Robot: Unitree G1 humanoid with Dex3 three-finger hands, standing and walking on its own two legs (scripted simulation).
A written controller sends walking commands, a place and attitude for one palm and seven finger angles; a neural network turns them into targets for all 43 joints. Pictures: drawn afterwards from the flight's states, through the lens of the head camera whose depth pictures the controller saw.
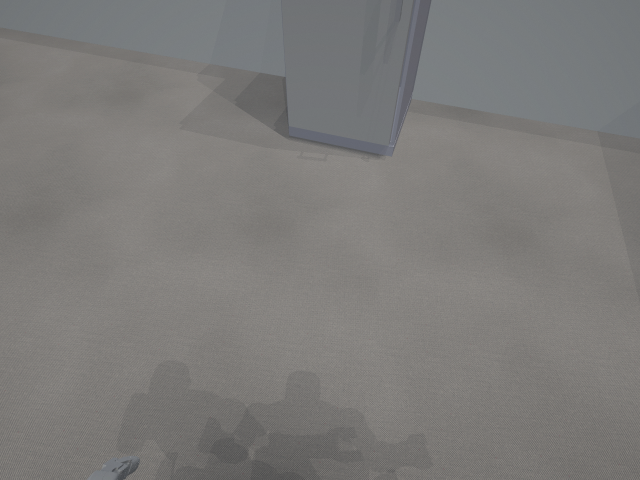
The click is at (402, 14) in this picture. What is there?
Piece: fridge door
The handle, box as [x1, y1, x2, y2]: [394, 0, 402, 21]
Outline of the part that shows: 402,0 397,0 394,21 399,21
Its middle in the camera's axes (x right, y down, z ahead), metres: +0.30 -0.96 +1.35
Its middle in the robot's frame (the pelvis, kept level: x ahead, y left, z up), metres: +1.68 -0.21 +0.10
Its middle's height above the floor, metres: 0.87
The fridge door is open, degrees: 0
